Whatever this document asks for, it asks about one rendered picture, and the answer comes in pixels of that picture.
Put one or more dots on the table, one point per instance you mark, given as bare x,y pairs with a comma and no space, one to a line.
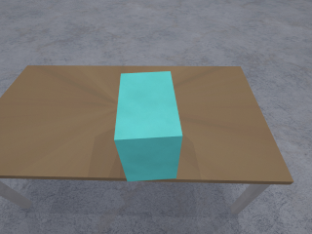
58,122

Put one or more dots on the carton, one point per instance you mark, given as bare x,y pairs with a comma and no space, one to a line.
148,133

